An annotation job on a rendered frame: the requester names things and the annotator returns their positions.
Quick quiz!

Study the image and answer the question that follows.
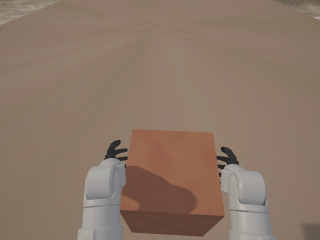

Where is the carton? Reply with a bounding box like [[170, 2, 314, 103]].
[[119, 129, 225, 237]]

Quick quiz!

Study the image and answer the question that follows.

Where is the robot right hand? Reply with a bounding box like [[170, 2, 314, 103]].
[[216, 146, 239, 183]]

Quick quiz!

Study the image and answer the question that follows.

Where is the left robot forearm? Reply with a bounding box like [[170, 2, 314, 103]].
[[77, 158, 126, 240]]

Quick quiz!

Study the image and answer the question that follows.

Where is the right robot forearm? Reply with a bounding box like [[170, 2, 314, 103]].
[[220, 164, 277, 240]]

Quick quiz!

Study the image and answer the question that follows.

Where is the robot left hand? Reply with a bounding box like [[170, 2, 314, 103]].
[[104, 140, 128, 169]]

